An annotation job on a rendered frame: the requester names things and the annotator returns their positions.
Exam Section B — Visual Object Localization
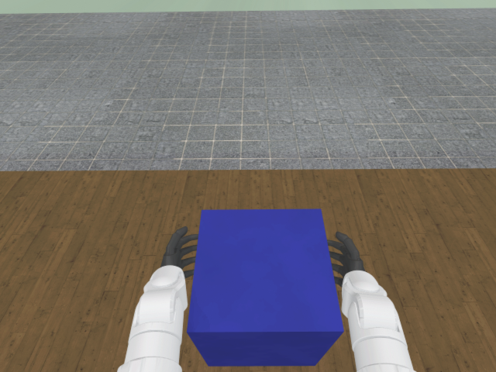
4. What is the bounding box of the carton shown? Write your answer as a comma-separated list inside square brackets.
[187, 209, 344, 367]

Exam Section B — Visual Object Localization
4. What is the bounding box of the right robot hand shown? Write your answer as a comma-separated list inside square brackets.
[327, 232, 366, 287]

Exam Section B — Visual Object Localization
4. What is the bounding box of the left robot hand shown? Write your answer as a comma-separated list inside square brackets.
[160, 226, 198, 278]

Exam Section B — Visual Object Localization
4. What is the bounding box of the robot right forearm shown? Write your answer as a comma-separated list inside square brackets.
[341, 270, 416, 372]

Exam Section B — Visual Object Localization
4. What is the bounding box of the robot left forearm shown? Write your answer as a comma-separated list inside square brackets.
[117, 265, 188, 372]

